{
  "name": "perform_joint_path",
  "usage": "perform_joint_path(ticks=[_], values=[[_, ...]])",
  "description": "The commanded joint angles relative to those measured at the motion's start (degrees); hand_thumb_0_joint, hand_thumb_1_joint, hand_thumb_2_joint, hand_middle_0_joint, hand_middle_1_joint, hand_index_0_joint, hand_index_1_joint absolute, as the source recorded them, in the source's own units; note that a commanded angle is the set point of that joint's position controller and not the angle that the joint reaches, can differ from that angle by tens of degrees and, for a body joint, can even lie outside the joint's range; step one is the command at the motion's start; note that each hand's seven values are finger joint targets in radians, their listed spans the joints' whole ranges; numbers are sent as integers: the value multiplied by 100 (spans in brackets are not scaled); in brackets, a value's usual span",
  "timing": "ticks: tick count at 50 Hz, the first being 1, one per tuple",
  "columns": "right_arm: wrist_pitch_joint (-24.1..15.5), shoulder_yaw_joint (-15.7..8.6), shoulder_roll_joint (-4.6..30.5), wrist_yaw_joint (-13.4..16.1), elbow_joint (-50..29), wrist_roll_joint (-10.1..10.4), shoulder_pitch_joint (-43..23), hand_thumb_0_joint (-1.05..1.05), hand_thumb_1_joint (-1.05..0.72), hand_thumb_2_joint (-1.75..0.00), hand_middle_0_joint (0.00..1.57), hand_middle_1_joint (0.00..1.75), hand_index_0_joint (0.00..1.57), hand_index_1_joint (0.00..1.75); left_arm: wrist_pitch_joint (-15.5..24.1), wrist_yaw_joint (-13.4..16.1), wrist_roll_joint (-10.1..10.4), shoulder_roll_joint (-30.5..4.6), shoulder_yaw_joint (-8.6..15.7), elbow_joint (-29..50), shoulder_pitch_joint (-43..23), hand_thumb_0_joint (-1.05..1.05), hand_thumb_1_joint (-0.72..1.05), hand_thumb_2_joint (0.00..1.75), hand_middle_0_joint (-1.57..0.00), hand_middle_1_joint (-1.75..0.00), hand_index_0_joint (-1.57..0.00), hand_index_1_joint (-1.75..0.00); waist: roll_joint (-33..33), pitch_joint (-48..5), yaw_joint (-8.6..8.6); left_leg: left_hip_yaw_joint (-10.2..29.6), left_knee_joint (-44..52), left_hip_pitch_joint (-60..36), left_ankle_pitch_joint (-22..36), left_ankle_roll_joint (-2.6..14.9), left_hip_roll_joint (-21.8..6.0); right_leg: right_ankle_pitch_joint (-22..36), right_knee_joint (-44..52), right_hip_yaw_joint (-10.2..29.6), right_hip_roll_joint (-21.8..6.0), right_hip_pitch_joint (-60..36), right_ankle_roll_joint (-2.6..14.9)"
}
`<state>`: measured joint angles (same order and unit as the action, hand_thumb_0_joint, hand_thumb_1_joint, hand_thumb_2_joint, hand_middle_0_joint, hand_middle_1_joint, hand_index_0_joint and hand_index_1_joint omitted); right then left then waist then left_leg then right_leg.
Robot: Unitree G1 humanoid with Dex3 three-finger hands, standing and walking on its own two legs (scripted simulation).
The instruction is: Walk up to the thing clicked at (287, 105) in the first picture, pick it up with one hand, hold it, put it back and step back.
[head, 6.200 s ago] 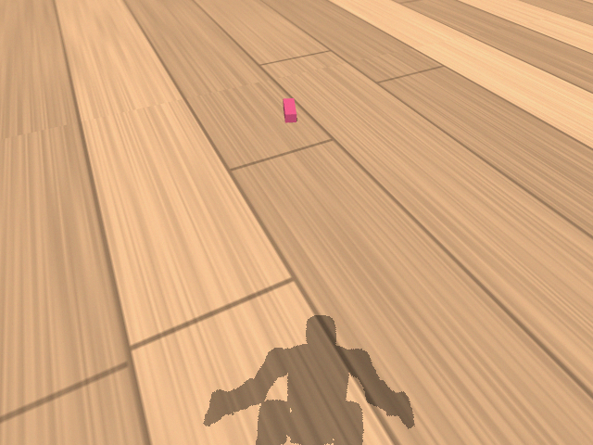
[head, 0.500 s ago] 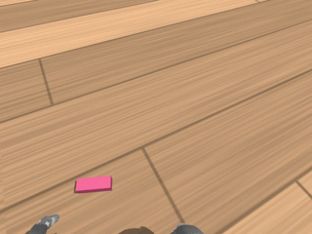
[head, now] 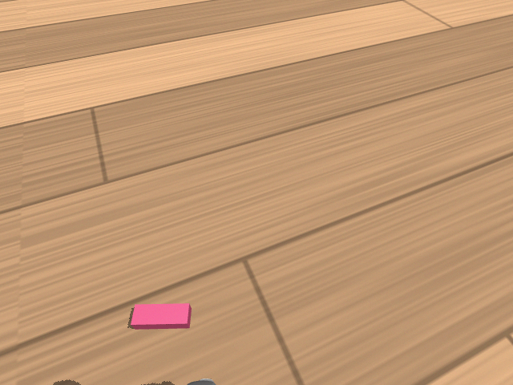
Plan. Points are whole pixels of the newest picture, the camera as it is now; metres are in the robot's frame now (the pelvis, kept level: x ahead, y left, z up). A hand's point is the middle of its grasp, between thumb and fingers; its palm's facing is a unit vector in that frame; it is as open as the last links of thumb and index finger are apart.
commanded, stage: walk up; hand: left
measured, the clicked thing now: (162, 316) +0.44 +0.35 -0.72
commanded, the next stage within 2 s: stand in 0.82 s
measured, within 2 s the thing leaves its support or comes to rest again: neither
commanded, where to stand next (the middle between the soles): +0.06 +0.01 m, yaw +1 degrees
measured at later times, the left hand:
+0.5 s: hand out of the picture +0.10 +0.27 -0.13, palm faces +0.03 -0.94 -0.34, open 7.4 cm
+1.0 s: hand out of the picture +0.09 +0.26 -0.13, palm faces +0.01 -0.95 -0.32, open 7.4 cm
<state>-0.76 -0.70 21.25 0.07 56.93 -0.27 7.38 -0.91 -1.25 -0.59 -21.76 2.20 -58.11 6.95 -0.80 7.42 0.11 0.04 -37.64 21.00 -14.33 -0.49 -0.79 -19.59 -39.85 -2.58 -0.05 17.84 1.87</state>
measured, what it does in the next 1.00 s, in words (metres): stands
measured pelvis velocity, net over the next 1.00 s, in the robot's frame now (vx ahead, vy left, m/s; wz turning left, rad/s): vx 0.02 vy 0.01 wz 0.03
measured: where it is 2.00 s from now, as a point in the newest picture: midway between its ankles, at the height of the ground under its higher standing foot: outside the picture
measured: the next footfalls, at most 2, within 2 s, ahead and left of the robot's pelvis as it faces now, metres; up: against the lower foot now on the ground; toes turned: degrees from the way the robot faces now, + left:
none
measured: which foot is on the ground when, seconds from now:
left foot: down 0.00-1.00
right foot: down 0.00-1.00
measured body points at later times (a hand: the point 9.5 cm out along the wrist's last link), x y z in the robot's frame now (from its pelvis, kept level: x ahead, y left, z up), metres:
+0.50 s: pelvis +0.00 +0.01 +0.02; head +0.03 +0.01 +0.47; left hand +0.09 +0.32 -0.11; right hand +0.12 -0.29 -0.11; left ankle +0.07 +0.13 -0.72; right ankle +0.02 -0.10 -0.72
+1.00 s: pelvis +0.02 +0.01 +0.03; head +0.04 +0.01 +0.48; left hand +0.09 +0.31 -0.11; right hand +0.12 -0.29 -0.11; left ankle +0.07 +0.13 -0.72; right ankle +0.02 -0.10 -0.72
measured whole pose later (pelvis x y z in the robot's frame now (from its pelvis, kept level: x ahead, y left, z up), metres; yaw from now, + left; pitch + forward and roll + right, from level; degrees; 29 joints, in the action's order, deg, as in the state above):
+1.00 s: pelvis +0.02 +0.01 +0.03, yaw +2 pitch -1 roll +0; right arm -0.4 0.2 19.8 -0.7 64.5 -0.8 5.0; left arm 0.6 -1.4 -0.8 -19.7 0.8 -65.1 6.0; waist 0.1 2.6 -0.1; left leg 1.6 -21.5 12.5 -7.6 -0.3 0.0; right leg -12.4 -21.6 -4.2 -0.4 7.8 0.6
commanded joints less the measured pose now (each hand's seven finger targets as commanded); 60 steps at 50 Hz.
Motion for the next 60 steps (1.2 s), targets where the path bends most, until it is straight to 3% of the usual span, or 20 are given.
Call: perform_joint_path(ticks=[1, 3, 9, 15, 27, 40, 41, 45, 53, 60], values=[[-176, -308, 1273, 49, -182, 9, -136, 0, -90, -90, 20, 30, 20, 30, 200, 123, 19, -1263, 240, 313, -504, 0, 90, 90, -20, -30, -20, -30, 23, -986, -104, 659, 666, -776, 668, 324, -401, 887, 1361, 1114, -827, 17, 239], [-167, -261, 1232, 45, -128, 29, -192, 0, -90, -90, 20, 30, 20, 30, 202, 128, 18, -1268, 252, 237, -473, 0, 90, 90, -20, -30, -20, -30, -258, -1159, -66, 584, 622, -802, 1051, 347, -415, 1113, 1352, 1028, -812, -291, 198], [-130, -245, 1292, 51, 33, 14, -424, 0, -90, -90, 20, 30, 20, 30, 141, 126, 51, -1195, 236, 79, -486, 0, 90, 90, -20, -30, -20, -30, 16, -1153, -12, 671, 908, -875, 1118, 326, -477, 927, 1408, 854, -801, -393, 170], [-145, -192, 1312, 32, 107, -7, -688, 0, -90, -90, 20, 30, 20, 30, 102, 93, 53, -1113, 208, -42, -477, 0, 90, 90, -20, -30, -20, -30, 248, -980, 64, 999, 1490, -515, 428, 331, -642, 396, 1538, 715, -657, -616, 137], [-161, -177, 1246, -4, 164, -9, -651, 0, -90, -90, 20, 30, 20, 30, 149, 60, 18, -1133, 231, -61, -556, 0, 90, 90, -20, -30, -20, -30, 130, -952, 10, 977, 1748, -467, 191, 231, -574, 391, 1926, 679, -704, -869, 90], [-149, -184, 1210, 10, 158, 2, -542, 0, -90, -90, 20, 30, 20, 30, 161, 78, 20, -1094, 243, -15, -445, 0, 90, 90, -20, -30, -20, -30, 149, -1170, 7, 918, 1615, -713, 816, 238, -557, 790, 1959, 585, -733, -1016, 82], [-141, -110, 1013, -2, 291, -83, -528, 0, -90, -90, 20, 30, 20, 30, 195, 68, 34, -923, 141, -213, -383, 0, 90, 90, -20, -30, -20, -30, 335, -1406, 12, 958, 2007, -951, 142, 222, -612, 217, 2242, 711, -789, -1072, 55], [-113, -133, 1087, 2, 376, -86, -559, 0, -90, -90, 20, 30, 20, 30, 257, 83, 1, -1046, 121, -313, -487, 0, 90, 90, -20, -30, -20, -30, 214, -766, -26, 938, 2194, -727, -154, 169, -560, -31, 2467, 764, -769, -829, 6], [-154, -129, 1025, 1, 423, -59, -542, 0, -90, -90, 20, 30, 20, 30, 346, 135, 9, -972, 53, -398, -381, 0, 90, 90, -20, -30, -20, -30, 48, -989, -39, 762, 2050, -1194, 1186, 163, -598, 1151, 2486, 641, -802, -1128, -77], [-153, -128, 1030, 23, 474, -43, -584, 0, -90, -90, 20, 30, 20, 30, 338, 160, 26, -932, 48, -449, -296, 0, 90, 90, -20, -30, -20, -30, 100, -1075, -11, 711, 2048, -1337, 1586, 146, -631, 1656, 2452, 587, -802, -1365, -103]])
